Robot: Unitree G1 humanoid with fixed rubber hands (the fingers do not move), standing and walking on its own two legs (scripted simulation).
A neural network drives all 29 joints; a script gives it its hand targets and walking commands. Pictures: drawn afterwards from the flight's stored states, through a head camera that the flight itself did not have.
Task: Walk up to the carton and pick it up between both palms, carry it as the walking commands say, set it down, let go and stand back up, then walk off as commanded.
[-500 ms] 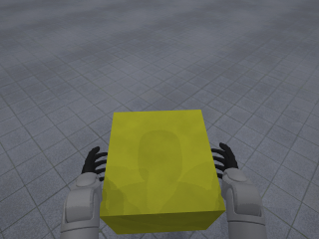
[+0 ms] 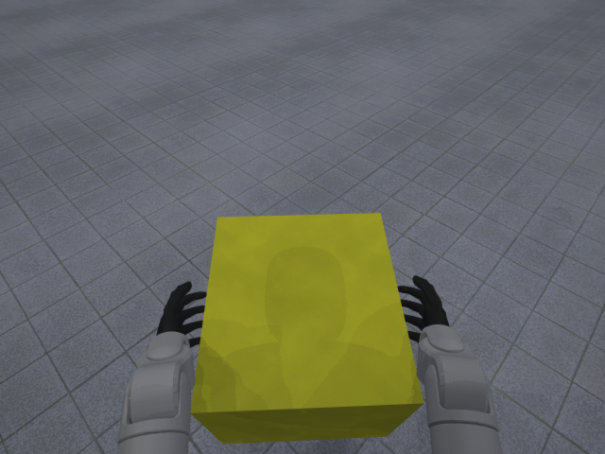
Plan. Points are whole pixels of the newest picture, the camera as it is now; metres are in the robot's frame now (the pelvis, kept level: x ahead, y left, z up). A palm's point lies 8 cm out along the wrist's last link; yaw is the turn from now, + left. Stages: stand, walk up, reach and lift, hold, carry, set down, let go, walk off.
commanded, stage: carry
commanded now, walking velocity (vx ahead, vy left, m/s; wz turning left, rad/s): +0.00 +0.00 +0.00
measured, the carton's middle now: (302, 327) +0.34 +0.00 -0.05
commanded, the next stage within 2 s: hold in 0.06 s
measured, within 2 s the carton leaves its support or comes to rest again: neither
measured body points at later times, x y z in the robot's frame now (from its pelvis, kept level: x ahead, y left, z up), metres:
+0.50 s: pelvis +0.00 +0.05 +0.02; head -0.04 +0.07 +0.46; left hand +0.31 +0.21 +0.04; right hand +0.29 -0.14 +0.05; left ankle +0.06 +0.17 -0.73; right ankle -0.05 -0.06 -0.73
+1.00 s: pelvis -0.02 +0.07 +0.00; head +0.06 +0.05 +0.44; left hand +0.32 +0.20 -0.04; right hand +0.30 -0.15 -0.04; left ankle +0.06 +0.17 -0.73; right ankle -0.05 -0.06 -0.73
